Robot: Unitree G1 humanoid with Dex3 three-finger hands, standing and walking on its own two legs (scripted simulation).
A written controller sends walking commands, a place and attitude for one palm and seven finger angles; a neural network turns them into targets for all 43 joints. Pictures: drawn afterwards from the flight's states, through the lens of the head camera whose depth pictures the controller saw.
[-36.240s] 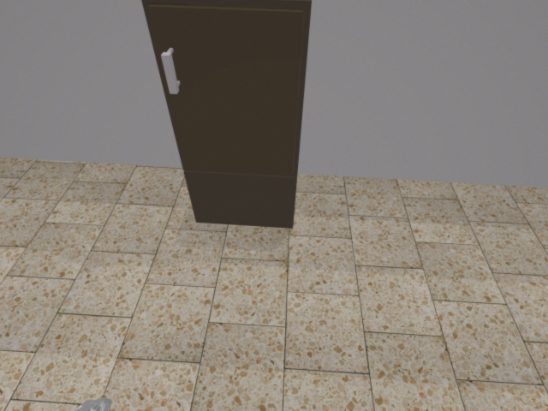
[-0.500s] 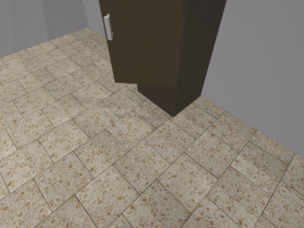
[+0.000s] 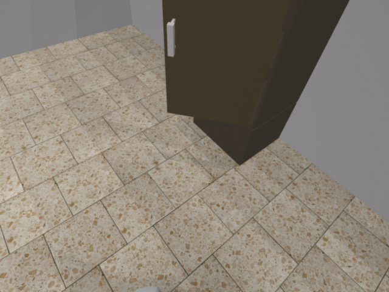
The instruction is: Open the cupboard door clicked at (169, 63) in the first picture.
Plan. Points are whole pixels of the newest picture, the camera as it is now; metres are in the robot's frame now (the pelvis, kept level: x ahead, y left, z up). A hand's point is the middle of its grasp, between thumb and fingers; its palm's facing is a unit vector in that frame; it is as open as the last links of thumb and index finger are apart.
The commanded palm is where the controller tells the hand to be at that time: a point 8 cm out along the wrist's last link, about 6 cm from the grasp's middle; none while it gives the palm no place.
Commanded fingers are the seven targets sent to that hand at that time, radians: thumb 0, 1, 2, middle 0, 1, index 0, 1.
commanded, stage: take the last steps up to it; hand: left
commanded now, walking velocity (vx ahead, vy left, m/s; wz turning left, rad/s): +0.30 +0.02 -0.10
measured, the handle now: (172, 37) +0.95 +0.18 +0.03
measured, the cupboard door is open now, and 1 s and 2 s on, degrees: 41 41 41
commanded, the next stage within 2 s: come to a stop and stand still in 0.82 s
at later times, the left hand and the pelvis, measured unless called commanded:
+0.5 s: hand (134, 242) +0.24 +0.17 -0.14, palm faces +0.03 -0.97 -0.23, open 7.2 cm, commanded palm none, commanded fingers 0.00 0.90 0.90 -0.20 -0.30 -0.20 -0.30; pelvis +0.18 -0.01 +0.02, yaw -2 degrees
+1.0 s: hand (132, 186) +0.40 +0.22 -0.16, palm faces +0.00 -0.98 -0.19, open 7.3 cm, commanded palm none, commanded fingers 0.00 0.90 0.90 -0.20 -0.30 -0.20 -0.30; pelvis +0.35 +0.04 +0.02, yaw -3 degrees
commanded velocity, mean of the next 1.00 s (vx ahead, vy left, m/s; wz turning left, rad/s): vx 0.20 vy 0.01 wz -0.02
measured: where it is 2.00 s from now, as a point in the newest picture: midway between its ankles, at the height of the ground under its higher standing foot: (188, 262)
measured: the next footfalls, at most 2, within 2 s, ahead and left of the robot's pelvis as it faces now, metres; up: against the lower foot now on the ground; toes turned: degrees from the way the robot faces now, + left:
right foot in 0.32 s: +0.20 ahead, -0.11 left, +0.00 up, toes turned -10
left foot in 0.72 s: +0.44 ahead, +0.11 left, +0.00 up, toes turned +3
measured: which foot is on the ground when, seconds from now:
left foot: down 0.00-0.32, up 0.34-0.70, down 0.72-1.00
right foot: up 0.00-0.30, down 0.32-0.72, up 0.74-1.00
